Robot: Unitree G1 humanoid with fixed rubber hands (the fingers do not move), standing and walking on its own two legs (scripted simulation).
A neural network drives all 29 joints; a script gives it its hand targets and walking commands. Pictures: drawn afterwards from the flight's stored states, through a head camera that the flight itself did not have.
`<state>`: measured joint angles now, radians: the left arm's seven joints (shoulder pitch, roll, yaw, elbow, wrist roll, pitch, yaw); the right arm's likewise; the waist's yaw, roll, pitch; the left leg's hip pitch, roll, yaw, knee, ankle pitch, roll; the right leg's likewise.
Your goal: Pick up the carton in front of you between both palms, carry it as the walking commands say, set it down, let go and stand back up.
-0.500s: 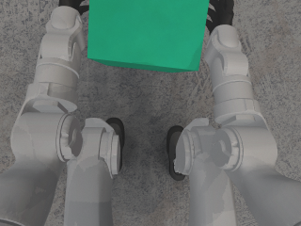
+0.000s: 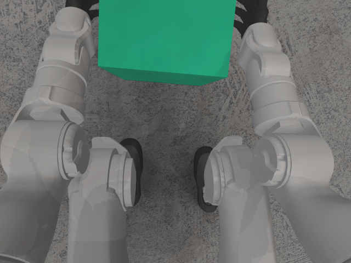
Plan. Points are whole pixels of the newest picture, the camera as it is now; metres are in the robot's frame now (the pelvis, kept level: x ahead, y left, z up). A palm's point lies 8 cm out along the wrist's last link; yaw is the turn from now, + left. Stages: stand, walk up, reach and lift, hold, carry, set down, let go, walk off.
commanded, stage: set down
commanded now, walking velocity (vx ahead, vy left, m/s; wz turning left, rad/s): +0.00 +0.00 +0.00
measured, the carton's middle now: (166, 30) +0.53 +0.03 -0.23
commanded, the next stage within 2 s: let go in 1.90 s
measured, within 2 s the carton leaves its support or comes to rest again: rests again in 0.02 s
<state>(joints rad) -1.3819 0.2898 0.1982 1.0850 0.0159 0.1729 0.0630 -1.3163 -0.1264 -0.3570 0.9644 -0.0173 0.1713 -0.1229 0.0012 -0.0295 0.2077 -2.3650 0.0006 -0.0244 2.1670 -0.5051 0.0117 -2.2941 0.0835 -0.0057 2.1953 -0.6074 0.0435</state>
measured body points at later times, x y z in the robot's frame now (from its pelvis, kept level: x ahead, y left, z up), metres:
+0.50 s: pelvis +0.00 +0.00 +0.00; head +0.35 +0.03 +0.27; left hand +0.54 +0.19 -0.18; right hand +0.54 -0.13 -0.17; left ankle +0.12 +0.12 -0.33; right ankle +0.10 -0.12 -0.33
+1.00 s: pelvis +0.00 +0.00 +0.00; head +0.35 +0.02 +0.27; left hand +0.54 +0.23 -0.15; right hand +0.54 -0.16 -0.15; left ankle +0.12 +0.12 -0.33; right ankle +0.10 -0.12 -0.33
